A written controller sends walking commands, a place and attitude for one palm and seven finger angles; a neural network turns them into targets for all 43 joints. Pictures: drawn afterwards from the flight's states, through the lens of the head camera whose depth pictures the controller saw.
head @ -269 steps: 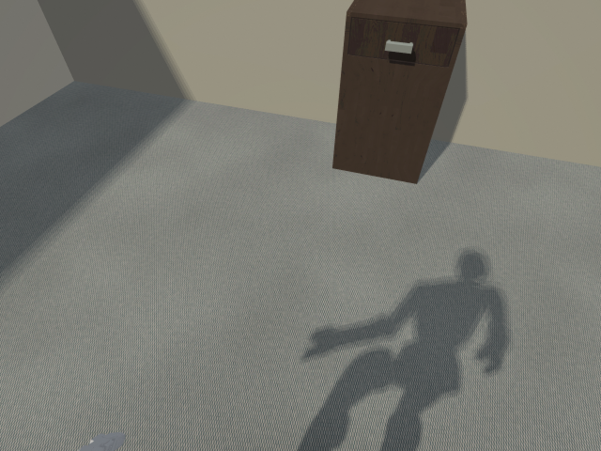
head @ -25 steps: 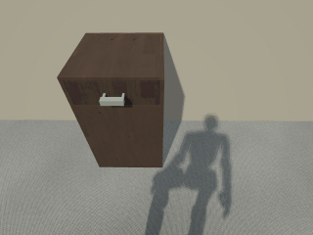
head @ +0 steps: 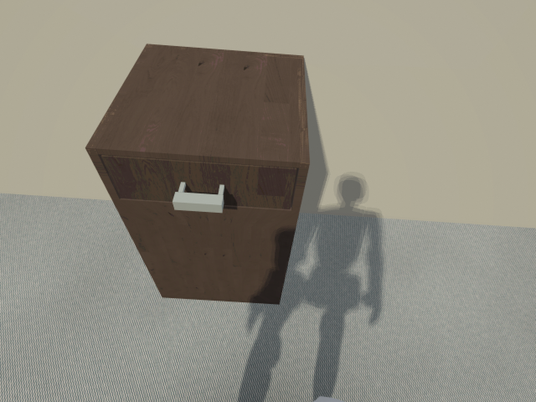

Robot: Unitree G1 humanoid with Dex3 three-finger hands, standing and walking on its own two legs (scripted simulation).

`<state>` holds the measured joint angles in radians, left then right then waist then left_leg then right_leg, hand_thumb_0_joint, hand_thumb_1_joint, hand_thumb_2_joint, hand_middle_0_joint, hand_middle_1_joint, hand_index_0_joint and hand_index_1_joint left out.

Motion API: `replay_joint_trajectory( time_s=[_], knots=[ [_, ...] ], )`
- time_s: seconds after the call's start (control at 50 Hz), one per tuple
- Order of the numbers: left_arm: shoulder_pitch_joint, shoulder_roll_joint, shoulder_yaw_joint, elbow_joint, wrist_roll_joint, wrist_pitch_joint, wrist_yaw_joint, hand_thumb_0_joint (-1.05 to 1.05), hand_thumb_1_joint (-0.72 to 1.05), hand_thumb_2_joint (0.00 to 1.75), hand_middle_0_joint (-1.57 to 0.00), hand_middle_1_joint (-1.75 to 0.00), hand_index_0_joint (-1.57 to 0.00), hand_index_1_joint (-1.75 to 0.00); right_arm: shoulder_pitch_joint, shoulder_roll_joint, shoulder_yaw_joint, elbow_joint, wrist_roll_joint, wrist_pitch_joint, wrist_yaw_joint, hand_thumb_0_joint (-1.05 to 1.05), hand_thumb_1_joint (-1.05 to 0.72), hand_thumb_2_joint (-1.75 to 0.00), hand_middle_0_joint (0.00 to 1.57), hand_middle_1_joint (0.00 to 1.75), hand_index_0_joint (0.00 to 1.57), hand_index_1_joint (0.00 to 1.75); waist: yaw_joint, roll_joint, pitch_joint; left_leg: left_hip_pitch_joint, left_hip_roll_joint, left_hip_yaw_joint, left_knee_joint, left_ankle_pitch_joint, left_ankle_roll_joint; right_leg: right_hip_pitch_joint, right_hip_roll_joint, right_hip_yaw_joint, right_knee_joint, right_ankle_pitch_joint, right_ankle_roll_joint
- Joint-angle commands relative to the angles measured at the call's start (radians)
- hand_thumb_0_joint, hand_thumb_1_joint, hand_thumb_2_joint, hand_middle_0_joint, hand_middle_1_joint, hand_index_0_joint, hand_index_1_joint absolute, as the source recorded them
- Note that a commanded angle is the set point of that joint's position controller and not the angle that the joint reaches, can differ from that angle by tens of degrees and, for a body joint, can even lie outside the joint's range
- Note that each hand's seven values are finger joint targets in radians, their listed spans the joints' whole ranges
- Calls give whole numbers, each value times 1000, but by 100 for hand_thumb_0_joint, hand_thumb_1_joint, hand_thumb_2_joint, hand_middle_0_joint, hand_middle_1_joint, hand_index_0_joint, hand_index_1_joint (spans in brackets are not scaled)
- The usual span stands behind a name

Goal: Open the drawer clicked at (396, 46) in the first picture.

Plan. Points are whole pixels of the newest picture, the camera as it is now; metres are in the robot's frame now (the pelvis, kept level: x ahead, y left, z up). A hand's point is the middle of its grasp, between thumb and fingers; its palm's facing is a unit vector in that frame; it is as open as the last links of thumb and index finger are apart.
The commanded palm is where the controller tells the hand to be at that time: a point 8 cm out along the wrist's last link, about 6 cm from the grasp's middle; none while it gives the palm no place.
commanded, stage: come to a stop and stand still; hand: left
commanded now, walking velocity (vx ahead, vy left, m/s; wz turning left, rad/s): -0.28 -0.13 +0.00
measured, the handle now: (200, 194) +0.53 +0.18 -0.09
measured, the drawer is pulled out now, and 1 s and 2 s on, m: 0.00 0.00 0.00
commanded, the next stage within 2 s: look again from close up in 1.64 s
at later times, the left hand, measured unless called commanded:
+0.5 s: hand out of the picture +0.10 +0.13 -0.15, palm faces +0.06 -0.96 -0.29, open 7.4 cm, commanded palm none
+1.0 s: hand out of the picture -0.02 +0.18 -0.18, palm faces +0.03 -0.98 -0.17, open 7.4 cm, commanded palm none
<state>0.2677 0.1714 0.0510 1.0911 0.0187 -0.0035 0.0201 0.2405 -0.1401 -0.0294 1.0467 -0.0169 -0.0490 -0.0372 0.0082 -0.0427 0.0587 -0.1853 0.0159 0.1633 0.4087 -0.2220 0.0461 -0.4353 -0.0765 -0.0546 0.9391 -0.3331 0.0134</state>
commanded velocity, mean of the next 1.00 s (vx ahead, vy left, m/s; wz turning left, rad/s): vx -0.02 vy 0.01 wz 0.00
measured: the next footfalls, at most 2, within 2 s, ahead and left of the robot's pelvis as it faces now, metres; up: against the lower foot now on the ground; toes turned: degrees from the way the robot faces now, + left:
right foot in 0.20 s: +0.10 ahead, -0.14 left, +0.00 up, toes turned -6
left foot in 0.76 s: +0.03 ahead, +0.08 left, +0.00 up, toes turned -11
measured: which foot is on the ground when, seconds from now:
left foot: down 0.00-0.22, up 0.24-0.74, down 0.76-1.00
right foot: up 0.00-0.18, down 0.20-0.76, up 0.78-1.00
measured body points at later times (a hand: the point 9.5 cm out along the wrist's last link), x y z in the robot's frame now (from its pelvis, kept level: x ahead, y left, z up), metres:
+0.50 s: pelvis +0.01 -0.06 +0.00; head +0.06 -0.10 +0.44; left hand +0.10 +0.18 -0.13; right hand +0.07 -0.31 -0.17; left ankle -0.06 +0.11 -0.64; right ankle +0.06 -0.14 -0.74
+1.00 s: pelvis +0.00 -0.01 +0.00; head +0.01 +0.01 +0.45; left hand -0.02 +0.23 -0.16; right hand -0.04 -0.22 -0.15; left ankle -0.06 +0.11 -0.74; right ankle -0.03 -0.13 -0.69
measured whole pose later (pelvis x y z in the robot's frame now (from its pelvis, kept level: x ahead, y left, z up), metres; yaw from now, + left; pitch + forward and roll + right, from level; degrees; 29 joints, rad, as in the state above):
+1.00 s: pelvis +0.00 -0.01 +0.00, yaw -1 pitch +2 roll +0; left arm 0.31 0.21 0.05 1.12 0.03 0.04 0.00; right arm 0.36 -0.09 0.00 1.09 -0.02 -0.01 -0.04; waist 0.00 -0.06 -0.01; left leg -0.08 0.01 0.02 0.30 -0.25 0.00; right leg -0.40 -0.02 -0.01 0.87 -0.33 0.03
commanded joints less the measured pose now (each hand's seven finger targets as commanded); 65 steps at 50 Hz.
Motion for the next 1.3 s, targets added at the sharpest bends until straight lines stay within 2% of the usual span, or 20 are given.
replay_joint_trajectory(
  time_s=[0.0, 0.14, 0.16, 0.2, 0.24, 0.3, 0.38, 0.6, 0.68, 0.72, 0.74, 0.76, 0.8, 0.86, 0.96, 1.02, 1.08, 1.14, 1.16, 1.28],
  knots=[
    [75, 25, -1, -34, -3, 26, 6, 0, 90, 90, -20, -30, -20, -30, 58, -149, -21, -7, -1, 17, -17, 0, -90, -90, 20, 30, 20, 30, -6, 159, -84, 98, 298, -140, -62, 820, 102, 62, 1, 8, -135, 11, 14],
    [37, 77, 22, -94, 2, 27, 6, 0, 90, 90, -20, -30, -20, -30, 25, -174, -56, -9, -5, 63, -10, 0, -90, -90, 20, 30, 20, 30, 15, 183, -35, 61, 252, -127, 72, 608, 42, 163, 13, -14, -416, 187, -8],
    [55, 115, 26, -92, 5, 15, 8, 0, 90, 90, -20, -30, -20, -30, 36, -159, -57, -15, -1, 67, -5, 0, -90, -90, 20, 30, 20, 30, 19, 101, -76, 32, 184, -80, 160, 438, -8, 242, -33, 24, -491, 493, -8],
    [77, 227, 43, -95, 5, 2, 19, 0, 90, 90, -20, -30, -20, -30, 74, -89, -50, -42, 15, 79, 2, 0, -90, -90, 20, 30, 20, 30, 25, -191, -169, -169, -11, -54, 520, -407, -77, 394, -350, 290, -486, 1264, -196],
    [34, 196, 44, -106, 3, 7, 30, 0, 90, 90, -20, -30, -20, -30, 32, -86, -54, -39, 13, 103, -3, 0, -90, -90, 20, 30, 20, 30, 27, -158, -157, -222, -14, -197, 752, -413, -68, 333, -330, 253, -514, 1122, -233],
    [-73, 168, 39, -146, -1, 15, 35, 0, 90, 90, -20, -30, -20, -30, 28, -111, -64, -29, 9, 116, 10, 0, -90, -90, 20, 30, 20, 30, -2, -60, -116, -276, -9, -225, 853, -260, -88, 299, -261, 171, -531, 881, -189],
    [-59, 174, 40, -155, -1, 8, 35, 0, 90, 90, -20, -30, -20, -30, 4, -138, -65, -46, -3, 129, 25, 0, -90, -90, 20, 30, 20, 30, 14, -99, -122, -303, -13, -233, 814, -159, -113, 321, -244, 177, -588, 645, -162],
    [-41, 220, 48, -140, 24, 15, 13, 0, 90, 90, -20, -30, -20, -30, -22, -132, -37, -79, 4, 98, 41, 0, -90, -90, 20, 30, 20, 30, 38, -158, -69, -116, 3, -145, 319, -236, -76, 211, -217, 260, -758, -53, -162],
    [-73, 184, 29, -111, 6, 23, 6, 0, 90, 90, -20, -30, -20, -30, 163, -104, -16, -5, 3, 68, 29, 0, -90, -90, 20, 30, 20, 30, -41, -111, -99, 171, -26, -94, -30, -68, -52, 72, -104, 162, -716, -185, -66],
    [-36, 79, 2, -105, -14, 26, -3, 0, 90, 90, -20, -30, -20, -30, 153, -193, -27, -13, -15, 50, 20, 0, -90, -90, 20, 30, 20, 30, -36, 244, -32, 63, 211, -425, -266, -366, 8, -26, 29, 37, -436, -131, -4],
    [-51, 64, -1, -107, -8, 29, -3, 0, 90, 90, -20, -30, -20, -30, 67, -238, -26, -48, -17, 56, 16, 0, -90, -90, 20, 30, 20, 30, -23, 318, 66, -115, 325, -554, -375, -530, 56, -29, 55, 5, -310, -92, -2],
    [-50, 76, 4, -105, -2, 26, -10, 0, 90, 90, -20, -30, -20, -30, 7, -239, -17, -71, -22, 57, 11, 0, -90, -90, 20, 30, 20, 30, 0, 246, 103, -231, 340, -552, -399, -533, 93, 22, 39, 44, -206, -49, -7],
    [-14, 88, 15, -62, 11, 34, -20, 0, 90, 90, -20, -30, -20, -30, -13, -194, -6, -48, -15, 44, 0, 0, -90, -90, 20, 30, 20, 30, 20, 263, 106, -198, 255, -443, -365, -382, 47, 1, 53, 78, -75, -6, -4],
    [26, 83, 12, -35, 10, 17, -29, 0, 90, 90, -20, -30, -20, -30, 70, -169, -4, -24, -8, 28, -10, 0, -90, -90, 20, 30, 20, 30, 1, 171, 60, 36, 205, -338, -283, -114, 53, -118, 59, 64, -3, 46, 12],
    [-42, 60, 1, -59, 0, 13, -24, 0, 90, 90, -20, -30, -20, -30, 208, -146, -6, 40, -12, 19, -30, 0, -90, -90, 20, 30, 20, 30, -46, 193, 9, 212, 262, -305, -134, 543, 104, -115, 32, 47, -119, -53, 23],
    [-51, 38, -4, -54, -13, 13, -18, 0, 90, 90, -20, -30, -20, -30, 190, -152, -14, 55, -12, 30, -31, 0, -90, -90, 20, 30, 20, 30, -48, 219, -8, 175, 251, -284, -60, 689, 97, 32, 43, 20, -307, -81, 9],
    [53, 51, 0, -10, -13, -4, -11, 0, 90, 90, -20, -30, -20, -30, 183, -142, -19, 66, 1, 31, -26, 0, -90, -90, 20, 30, 20, 30, -4, 170, -76, 94, 171, -234, 42, 536, 18, 269, 42, -5, -577, 259, -2],
    [100, 134, 2, 30, -15, -16, 10, 0, 90, 90, -20, -30, -20, -30, 176, -41, 2, 60, 16, 30, -12, 0, -90, -90, 20, 30, 20, 30, -2, -61, -134, -130, 48, -127, 89, -120, -61, 491, -205, 177, -531, 711, -105],
    [99, 129, 5, 32, -12, -19, 14, 0, 90, 90, -20, -30, -20, -30, 164, -35, 0, 61, 10, 42, -16, 0, -90, -90, 20, 30, 20, 30, 4, -149, -145, -109, 50, -120, 147, -198, -66, 481, -192, 184, -550, 781, -128],
    [-17, 70, -18, 13, -17, -7, 21, 0, 90, 90, -20, -30, -20, -30, 180, -26, 5, 107, 8, 56, -16, 0, -90, -90, 20, 30, 20, 30, -34, -37, -21, 1, 85, -147, 40, 13, -58, 290, -119, 98, -568, 544, -117]
  ],
)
